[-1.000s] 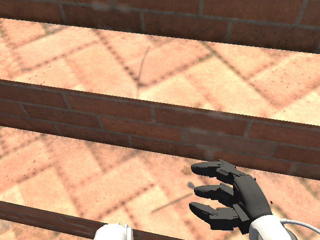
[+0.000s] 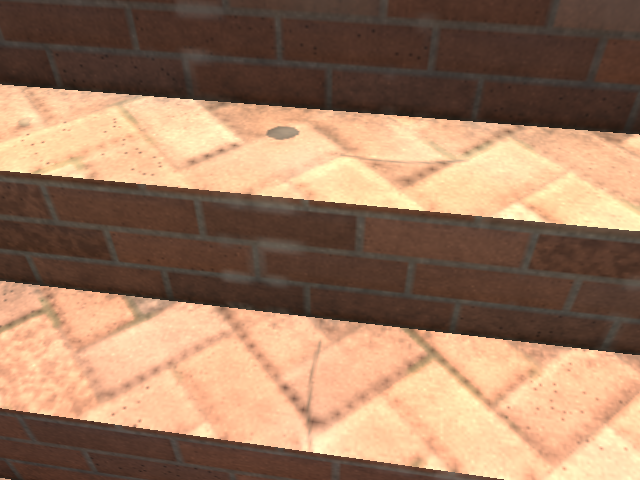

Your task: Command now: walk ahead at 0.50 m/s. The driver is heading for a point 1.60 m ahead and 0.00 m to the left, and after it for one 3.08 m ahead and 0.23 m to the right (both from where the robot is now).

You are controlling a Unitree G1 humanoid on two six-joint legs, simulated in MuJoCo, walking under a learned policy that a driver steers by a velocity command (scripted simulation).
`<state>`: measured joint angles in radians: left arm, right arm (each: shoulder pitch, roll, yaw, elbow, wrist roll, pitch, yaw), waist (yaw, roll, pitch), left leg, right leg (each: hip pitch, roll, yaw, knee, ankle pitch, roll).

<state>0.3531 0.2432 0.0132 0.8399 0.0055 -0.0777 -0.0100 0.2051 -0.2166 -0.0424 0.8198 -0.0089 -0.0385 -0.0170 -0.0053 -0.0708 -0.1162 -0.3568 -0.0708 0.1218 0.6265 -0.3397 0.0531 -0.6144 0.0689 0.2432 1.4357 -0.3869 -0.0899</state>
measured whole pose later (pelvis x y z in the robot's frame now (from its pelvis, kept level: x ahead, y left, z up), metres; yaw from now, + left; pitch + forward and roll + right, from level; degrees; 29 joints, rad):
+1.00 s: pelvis +0.19 +0.08 +0.19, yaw -2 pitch +4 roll +1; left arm 0.09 0.19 0.05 0.78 0.08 -0.04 0.02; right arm 0.45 -0.12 -0.02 0.91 -0.08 -0.08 -0.04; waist -0.08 -0.03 -0.05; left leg -0.38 -0.07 0.10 0.96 -0.78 0.08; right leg -0.68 -0.02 -0.03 1.44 -0.65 0.04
